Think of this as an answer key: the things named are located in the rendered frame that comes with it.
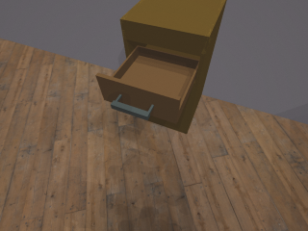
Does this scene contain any cabinet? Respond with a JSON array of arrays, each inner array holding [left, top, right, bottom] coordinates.
[[120, 0, 227, 134]]

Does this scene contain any drawer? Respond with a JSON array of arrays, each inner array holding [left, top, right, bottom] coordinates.
[[95, 45, 200, 124]]

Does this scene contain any handle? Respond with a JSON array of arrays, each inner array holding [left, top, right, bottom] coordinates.
[[111, 94, 154, 120]]

